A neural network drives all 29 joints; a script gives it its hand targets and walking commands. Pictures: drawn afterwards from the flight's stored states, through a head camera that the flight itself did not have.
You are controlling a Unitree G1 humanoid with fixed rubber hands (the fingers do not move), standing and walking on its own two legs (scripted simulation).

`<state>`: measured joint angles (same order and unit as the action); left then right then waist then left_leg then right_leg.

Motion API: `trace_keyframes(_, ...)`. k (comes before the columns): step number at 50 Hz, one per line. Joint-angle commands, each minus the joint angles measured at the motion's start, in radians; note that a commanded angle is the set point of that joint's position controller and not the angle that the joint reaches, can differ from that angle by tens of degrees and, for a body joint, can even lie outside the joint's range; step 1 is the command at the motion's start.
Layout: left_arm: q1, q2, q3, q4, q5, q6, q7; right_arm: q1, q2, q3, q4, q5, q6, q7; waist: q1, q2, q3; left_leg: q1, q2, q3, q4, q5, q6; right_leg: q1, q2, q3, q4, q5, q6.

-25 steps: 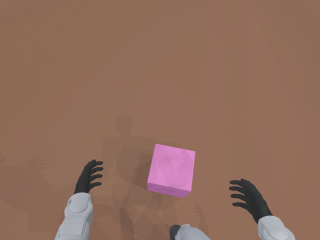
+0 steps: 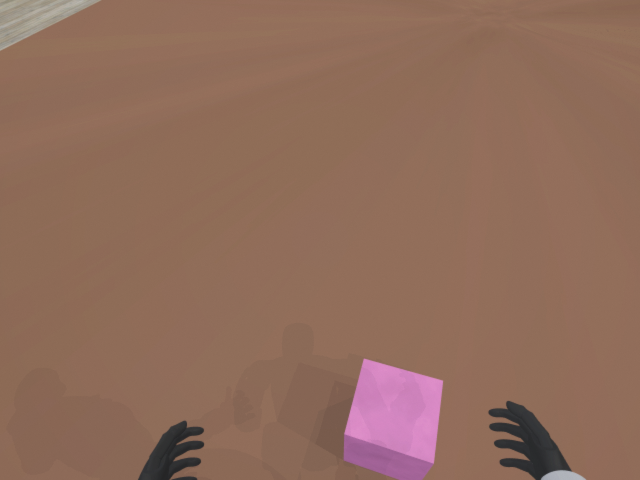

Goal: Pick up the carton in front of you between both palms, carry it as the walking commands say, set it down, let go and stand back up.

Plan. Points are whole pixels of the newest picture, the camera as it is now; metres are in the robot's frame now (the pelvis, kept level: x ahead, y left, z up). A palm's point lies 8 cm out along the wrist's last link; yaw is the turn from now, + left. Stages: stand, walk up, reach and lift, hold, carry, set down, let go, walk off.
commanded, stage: let go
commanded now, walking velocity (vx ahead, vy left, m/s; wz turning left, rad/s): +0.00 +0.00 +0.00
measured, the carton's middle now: (390, 422) +0.40 -0.14 -0.65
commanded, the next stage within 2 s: stand in 0.26 s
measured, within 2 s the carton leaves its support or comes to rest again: neither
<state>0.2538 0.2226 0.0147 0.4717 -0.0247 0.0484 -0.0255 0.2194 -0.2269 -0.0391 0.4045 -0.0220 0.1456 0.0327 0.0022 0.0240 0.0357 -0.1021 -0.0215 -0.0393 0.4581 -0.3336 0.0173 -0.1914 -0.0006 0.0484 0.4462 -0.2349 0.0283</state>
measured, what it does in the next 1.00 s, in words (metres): stands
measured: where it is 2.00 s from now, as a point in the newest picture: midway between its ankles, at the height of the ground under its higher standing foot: outside the picture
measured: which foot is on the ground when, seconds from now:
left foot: down 0.00-1.00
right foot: down 0.00-1.00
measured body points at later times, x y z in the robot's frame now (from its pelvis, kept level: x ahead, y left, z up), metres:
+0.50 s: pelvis -0.01 -0.03 -0.01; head -0.01 -0.06 +0.44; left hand +0.11 +0.26 -0.08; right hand +0.14 -0.30 -0.11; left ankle -0.06 +0.11 -0.74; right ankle +0.00 -0.14 -0.74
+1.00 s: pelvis -0.01 -0.05 -0.01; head -0.01 -0.07 +0.44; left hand +0.11 +0.24 -0.10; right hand +0.11 -0.33 -0.12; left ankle -0.06 +0.11 -0.74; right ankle +0.00 -0.14 -0.74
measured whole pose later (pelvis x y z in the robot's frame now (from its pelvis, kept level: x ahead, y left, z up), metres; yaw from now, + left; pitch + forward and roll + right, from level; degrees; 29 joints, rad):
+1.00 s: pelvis -0.01 -0.05 -0.01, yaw +1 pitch -2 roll +0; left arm 0.18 0.27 0.07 0.80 0.02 -0.01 0.02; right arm 0.24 -0.33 -0.04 0.76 -0.02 -0.01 -0.04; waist 0.01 0.05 0.03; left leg -0.13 0.02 -0.08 0.50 -0.34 -0.05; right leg -0.23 0.04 0.01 0.54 -0.27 -0.04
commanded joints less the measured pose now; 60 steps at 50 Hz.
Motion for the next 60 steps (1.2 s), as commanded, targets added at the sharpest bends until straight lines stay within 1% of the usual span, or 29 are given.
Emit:
trace_keyframes(1,-0.080,0.067,0.013,-0.097,-0.001,-0.008,0.005,-0.030,-0.109,-0.033,-0.094,-0.002,0.017,-0.011,-0.020,0.022,-0.029,-0.093,0.013,0.000,-0.080,0.390,-0.053,0.098,0.089,-0.067,0.009,0.167,-0.019)
trace_keyframes(7,-0.062,0.074,0.037,-0.082,0.020,0.031,0.000,-0.048,-0.107,-0.023,-0.124,0.000,0.058,-0.016,0.001,0.009,0.016,-0.120,-0.001,0.024,-0.097,0.254,-0.038,0.144,0.081,-0.064,-0.001,0.131,-0.013)
trace_keyframes(13,-0.073,0.074,0.048,-0.105,0.028,0.052,-0.013,-0.059,-0.100,-0.018,-0.152,0.003,0.085,-0.015,0.001,-0.010,0.016,-0.119,-0.013,0.035,-0.089,0.174,-0.023,0.154,0.073,-0.054,-0.001,0.104,-0.002)
trace_keyframes(14,-0.050,0.171,0.096,0.065,0.057,0.014,0.021,-0.098,-0.184,-0.056,0.007,0.022,-0.016,-0.028,0.041,0.121,-0.026,-0.145,0.020,0.011,-0.030,0.088,-0.039,0.019,-0.008,-0.032,0.022,0.091,-0.017)
trace_keyframes(15,-0.042,0.196,0.103,0.070,0.058,-0.008,0.035,-0.071,-0.175,-0.058,0.014,0.017,-0.066,-0.030,0.020,0.091,-0.032,-0.116,0.028,-0.005,-0.020,0.055,-0.036,-0.006,-0.014,-0.017,0.018,0.051,-0.026)
trace_keyframes(17,-0.068,0.174,0.104,0.088,0.061,-0.037,0.038,-0.049,-0.155,-0.054,0.056,0.002,-0.119,-0.027,0.007,0.017,-0.014,-0.119,0.038,-0.024,-0.017,-0.015,-0.026,-0.072,-0.016,0.004,-0.012,-0.050,-0.033)
trace_keyframes(18,-0.078,0.167,0.104,0.095,0.061,-0.046,0.037,-0.040,-0.154,-0.054,0.074,0.000,-0.134,-0.027,0.002,-0.013,-0.005,-0.112,0.037,-0.026,-0.009,-0.021,-0.022,-0.096,-0.020,0.016,-0.028,-0.082,-0.036)
trace_keyframes(19,-0.091,0.165,0.103,0.101,0.061,-0.053,0.033,-0.035,-0.159,-0.054,0.091,-0.001,-0.143,-0.026,-0.003,-0.034,-0.010,-0.097,0.036,-0.026,0.001,0.000,-0.020,-0.106,-0.023,0.024,-0.038,-0.083,-0.039)
trace_keyframes(22,-0.106,0.169,0.103,0.128,0.060,-0.064,0.029,-0.033,-0.171,-0.052,0.130,-0.003,-0.159,-0.027,-0.002,-0.049,-0.026,-0.076,0.045,-0.036,0.015,0.081,-0.018,-0.098,-0.033,0.031,-0.033,-0.017,-0.042)
trace_keyframes(28,-0.082,0.185,0.102,0.175,0.054,-0.073,0.041,-0.011,-0.195,-0.052,0.190,-0.003,-0.172,-0.046,0.007,-0.046,-0.061,-0.072,0.059,-0.051,0.012,0.177,-0.022,-0.026,-0.046,0.033,0.007,0.154,-0.048)
trace_keyframes(34,-0.075,0.200,0.099,0.210,0.051,-0.074,0.047,0.008,-0.203,-0.046,0.235,-0.002,-0.171,-0.058,0.007,-0.039,-0.063,-0.068,0.066,-0.053,0.010,0.209,-0.027,-0.001,-0.058,0.043,0.013,0.216,-0.053)
trace_keyframes(45,-0.085,0.201,0.092,0.254,0.048,-0.074,0.047,0.016,-0.215,-0.034,0.288,0.001,-0.172,-0.070,0.008,-0.024,-0.045,-0.070,0.078,-0.056,-0.008,0.200,-0.030,0.007,-0.066,0.056,0.001,0.212,-0.058)
trace_keyframes(60,-0.105,0.218,0.082,0.311,0.042,-0.071,0.043,0.021,-0.238,-0.026,0.350,0.005,-0.177,-0.073,0.007,-0.030,-0.015,-0.072,0.090,-0.067,-0.053,0.142,-0.024,0.000,-0.072,0.074,-0.041,0.114,-0.059)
